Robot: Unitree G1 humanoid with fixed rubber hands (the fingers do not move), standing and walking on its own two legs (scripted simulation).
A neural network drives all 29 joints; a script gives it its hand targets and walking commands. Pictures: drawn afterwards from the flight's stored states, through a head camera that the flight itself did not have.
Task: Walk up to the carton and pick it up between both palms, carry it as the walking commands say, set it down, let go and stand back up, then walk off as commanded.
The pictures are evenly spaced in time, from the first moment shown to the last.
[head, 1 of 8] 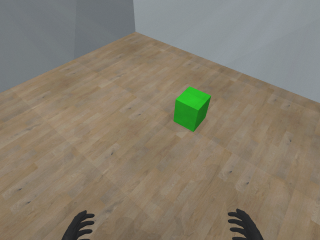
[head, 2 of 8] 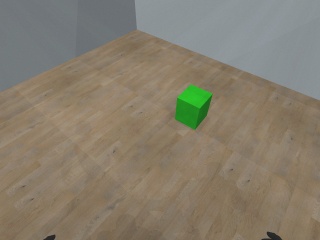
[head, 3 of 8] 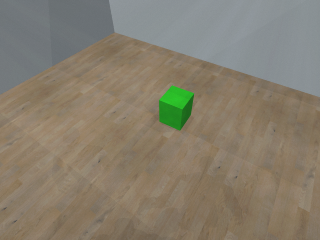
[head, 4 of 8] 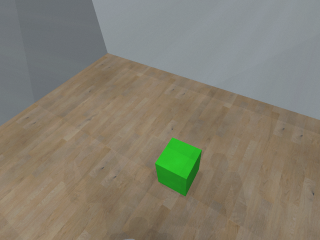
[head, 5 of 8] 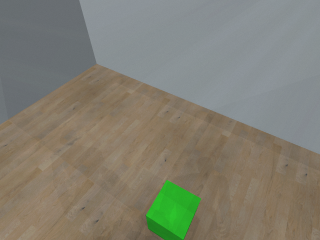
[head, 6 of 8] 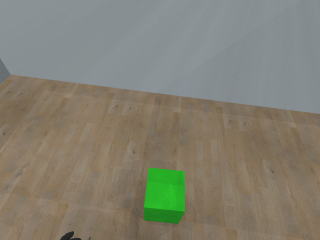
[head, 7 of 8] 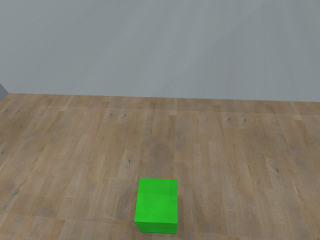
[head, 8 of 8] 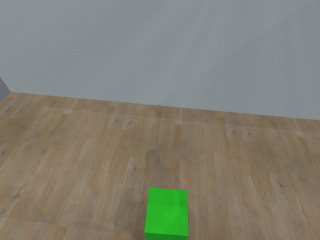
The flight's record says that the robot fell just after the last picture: no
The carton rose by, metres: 0.00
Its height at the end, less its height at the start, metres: +0.00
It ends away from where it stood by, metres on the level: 0.00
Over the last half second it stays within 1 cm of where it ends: yes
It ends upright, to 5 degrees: yes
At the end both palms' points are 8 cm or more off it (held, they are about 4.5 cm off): yes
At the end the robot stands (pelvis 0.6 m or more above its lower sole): yes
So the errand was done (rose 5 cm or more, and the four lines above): no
